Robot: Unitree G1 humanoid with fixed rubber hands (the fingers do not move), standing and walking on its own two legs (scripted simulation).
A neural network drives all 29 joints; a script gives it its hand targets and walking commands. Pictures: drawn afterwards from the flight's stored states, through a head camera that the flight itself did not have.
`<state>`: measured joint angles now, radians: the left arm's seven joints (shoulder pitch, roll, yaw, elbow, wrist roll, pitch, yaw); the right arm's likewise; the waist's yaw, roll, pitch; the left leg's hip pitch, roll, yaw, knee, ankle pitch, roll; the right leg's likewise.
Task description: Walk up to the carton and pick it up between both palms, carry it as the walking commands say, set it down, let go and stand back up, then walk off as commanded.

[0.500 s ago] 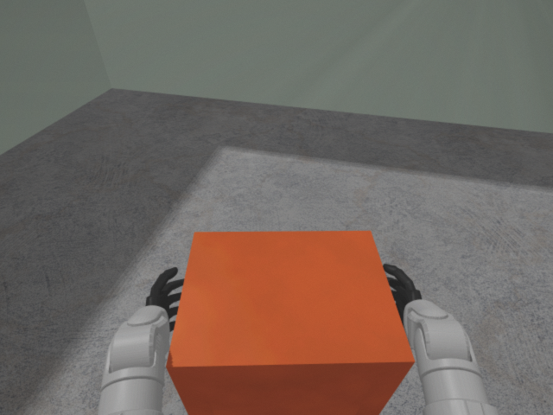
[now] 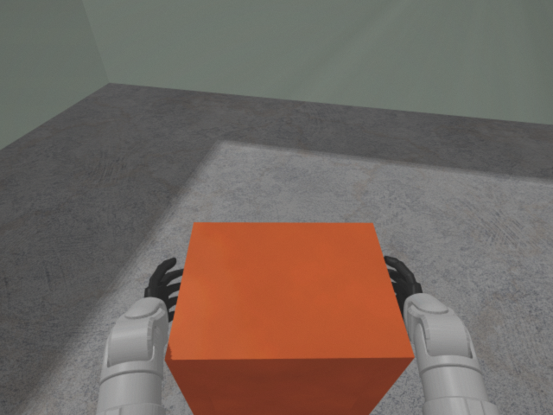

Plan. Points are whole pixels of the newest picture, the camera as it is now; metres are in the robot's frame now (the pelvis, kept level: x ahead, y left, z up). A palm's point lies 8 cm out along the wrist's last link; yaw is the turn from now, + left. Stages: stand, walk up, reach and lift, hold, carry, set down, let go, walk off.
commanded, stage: hold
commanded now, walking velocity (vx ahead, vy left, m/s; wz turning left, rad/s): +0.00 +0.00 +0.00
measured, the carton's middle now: (282, 328) +0.29 +0.00 -0.03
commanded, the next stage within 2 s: carry in 0.36 s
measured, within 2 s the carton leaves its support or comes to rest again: neither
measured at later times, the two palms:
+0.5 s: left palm (152, 316) +0.27 +0.19 +0.04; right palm (407, 310) +0.28 -0.19 +0.03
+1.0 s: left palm (84, 262) +0.36 +0.32 +0.05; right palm (300, 218) +0.46 -0.04 +0.06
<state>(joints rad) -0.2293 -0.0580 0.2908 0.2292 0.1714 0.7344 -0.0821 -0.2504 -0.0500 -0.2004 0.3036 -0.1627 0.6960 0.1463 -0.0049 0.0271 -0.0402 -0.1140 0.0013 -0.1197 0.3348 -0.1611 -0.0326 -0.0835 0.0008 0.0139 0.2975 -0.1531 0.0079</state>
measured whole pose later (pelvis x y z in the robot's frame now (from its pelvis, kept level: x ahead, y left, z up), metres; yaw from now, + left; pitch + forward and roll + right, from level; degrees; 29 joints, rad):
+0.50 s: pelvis +0.01 +0.00 -0.01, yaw +0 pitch -4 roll +0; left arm -0.10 -0.05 0.24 0.06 0.17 0.77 -0.10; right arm -0.15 -0.05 -0.14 0.14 -0.11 0.76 0.11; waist -0.01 0.02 -0.04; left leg -0.17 -0.01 -0.11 0.49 -0.31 -0.03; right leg -0.14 -0.01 0.01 0.46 -0.30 0.01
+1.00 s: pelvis +0.16 +0.08 -0.01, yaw +15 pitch +6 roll -2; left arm -0.09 -0.04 0.21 -0.34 0.06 1.22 -0.01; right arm -0.12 -0.07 -0.14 -0.27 0.03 1.20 0.00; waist -0.03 0.02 -0.10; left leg -0.15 -0.05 -0.10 0.41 -0.35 0.07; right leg -0.52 -0.05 -0.06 0.75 -0.37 0.03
